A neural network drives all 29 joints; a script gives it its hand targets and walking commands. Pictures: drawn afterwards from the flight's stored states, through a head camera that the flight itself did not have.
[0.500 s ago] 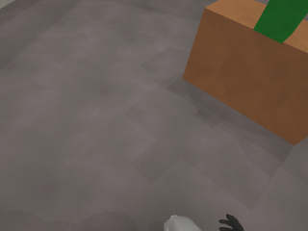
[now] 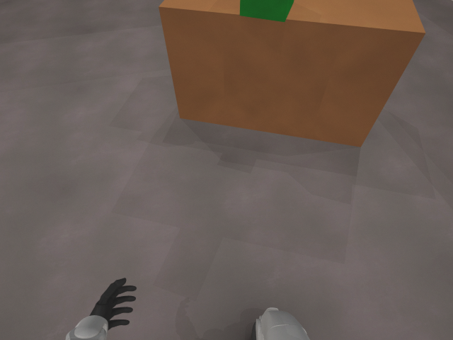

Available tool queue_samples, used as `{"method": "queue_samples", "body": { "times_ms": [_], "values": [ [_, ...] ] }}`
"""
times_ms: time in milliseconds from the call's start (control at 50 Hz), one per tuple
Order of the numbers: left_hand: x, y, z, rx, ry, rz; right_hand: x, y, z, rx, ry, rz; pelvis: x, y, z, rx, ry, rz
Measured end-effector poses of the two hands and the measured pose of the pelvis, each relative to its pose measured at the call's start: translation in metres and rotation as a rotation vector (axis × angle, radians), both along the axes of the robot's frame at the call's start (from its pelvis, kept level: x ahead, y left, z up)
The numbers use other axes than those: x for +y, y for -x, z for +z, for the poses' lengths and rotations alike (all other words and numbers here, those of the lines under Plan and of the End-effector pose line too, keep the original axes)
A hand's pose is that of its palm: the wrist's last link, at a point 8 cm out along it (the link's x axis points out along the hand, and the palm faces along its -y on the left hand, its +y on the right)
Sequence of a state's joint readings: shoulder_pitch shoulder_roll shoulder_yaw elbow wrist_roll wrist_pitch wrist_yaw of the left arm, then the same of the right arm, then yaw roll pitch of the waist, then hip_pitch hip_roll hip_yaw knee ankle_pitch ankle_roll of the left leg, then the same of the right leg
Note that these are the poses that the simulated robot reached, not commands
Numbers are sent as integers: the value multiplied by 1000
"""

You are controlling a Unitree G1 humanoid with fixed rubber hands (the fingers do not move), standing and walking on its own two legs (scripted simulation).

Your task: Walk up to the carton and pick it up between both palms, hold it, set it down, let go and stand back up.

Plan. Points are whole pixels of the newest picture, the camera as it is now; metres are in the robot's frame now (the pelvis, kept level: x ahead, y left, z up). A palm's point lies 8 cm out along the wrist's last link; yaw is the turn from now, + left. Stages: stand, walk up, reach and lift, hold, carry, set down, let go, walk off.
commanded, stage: walk up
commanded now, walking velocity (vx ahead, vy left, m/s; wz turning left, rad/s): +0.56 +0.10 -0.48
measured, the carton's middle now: out of the picture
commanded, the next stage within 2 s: none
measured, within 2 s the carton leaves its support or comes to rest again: neither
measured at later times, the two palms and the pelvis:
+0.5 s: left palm (111, 319) +0.19 +0.22 -0.12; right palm (315, 195) +0.41 -0.25 -0.12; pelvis +0.27 -0.01 +0.00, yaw -8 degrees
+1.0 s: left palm (147, 127) +0.72 +0.18 -0.13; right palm (292, 209) +0.38 -0.19 -0.11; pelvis +0.55 -0.01 +0.01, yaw -13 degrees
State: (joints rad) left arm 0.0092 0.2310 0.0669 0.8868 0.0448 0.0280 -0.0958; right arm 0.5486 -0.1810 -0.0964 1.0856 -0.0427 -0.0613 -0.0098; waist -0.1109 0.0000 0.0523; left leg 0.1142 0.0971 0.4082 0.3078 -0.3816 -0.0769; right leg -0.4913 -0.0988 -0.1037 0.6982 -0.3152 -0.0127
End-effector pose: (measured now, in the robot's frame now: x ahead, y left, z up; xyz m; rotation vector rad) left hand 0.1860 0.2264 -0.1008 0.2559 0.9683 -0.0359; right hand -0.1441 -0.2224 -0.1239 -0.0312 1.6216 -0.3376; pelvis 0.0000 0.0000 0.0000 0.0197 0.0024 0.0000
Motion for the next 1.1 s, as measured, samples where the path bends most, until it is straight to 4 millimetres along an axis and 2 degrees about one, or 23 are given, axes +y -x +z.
{"method": "queue_samples", "body": {
  "times_ms": [60,100,160,280,340,400,460,500,540,580,620,660,740,820,900,960,1020,1100],
  "values": [
    [-28,-53,-5,-68,-25,-36,-9,-19,-16,62,-38,-32,-17,-33,-15,5,9,-27],
    [-39,-68,-9,-83,-31,-19,-18,-51,-24,46,-60,-32,-28,-52,-17,7,5,-37],
    [-45,-59,-12,5,-36,19,-37,-133,-26,-96,-55,-7,-36,-82,-7,0,-11,-58],
    [-34,-15,-10,219,-55,156,-61,-318,-13,-409,-22,112,-38,-142,11,-30,-13,-94],
    [-26,3,-10,321,-66,207,-62,-395,-2,-506,-18,162,-35,-175,14,-37,-9,-106],
    [-20,12,-11,416,-64,251,-56,-459,6,-561,-15,205,-28,-210,13,-31,-2,-115],
    [-16,8,-17,499,-55,276,-43,-519,9,-600,-12,235,-18,-248,8,-17,13,-129],
    [-11,-5,-23,545,-45,285,-32,-557,7,-614,-10,257,-10,-275,2,-7,25,-136],
    [-3,-25,-33,584,-34,286,-19,-592,3,-623,0,269,0,-305,-7,2,33,-149],
    [9,-54,-46,617,-31,263,-8,-621,-2,-633,21,258,9,-334,-16,2,16,-153],
    [21,-96,-52,608,-31,238,0,-633,-4,-620,38,243,19,-356,-17,-8,10,-169],
    [32,-149,-50,548,-35,205,4,-628,-5,-574,42,187,26,-379,-11,-12,30,-181],
    [45,-266,-41,390,-55,117,11,-593,1,-431,50,83,28,-423,4,-23,40,-200],
    [37,-373,-32,249,-54,40,22,-555,4,-287,40,-21,25,-464,11,-33,39,-207],
    [10,-458,-27,154,-20,-31,33,-526,7,-132,26,-97,13,-500,11,-35,36,-209],
    [-20,-505,-25,118,27,-67,36,-519,11,-52,8,-144,-1,-527,10,-29,33,-220],
    [-57,-545,-26,116,58,-118,34,-532,7,-22,-19,-186,-16,-556,7,-19,23,-236],
    [-107,-601,-31,110,47,-191,21,-568,-7,-18,-70,-231,-46,-598,-3,-2,5,-229]
  ]
}}
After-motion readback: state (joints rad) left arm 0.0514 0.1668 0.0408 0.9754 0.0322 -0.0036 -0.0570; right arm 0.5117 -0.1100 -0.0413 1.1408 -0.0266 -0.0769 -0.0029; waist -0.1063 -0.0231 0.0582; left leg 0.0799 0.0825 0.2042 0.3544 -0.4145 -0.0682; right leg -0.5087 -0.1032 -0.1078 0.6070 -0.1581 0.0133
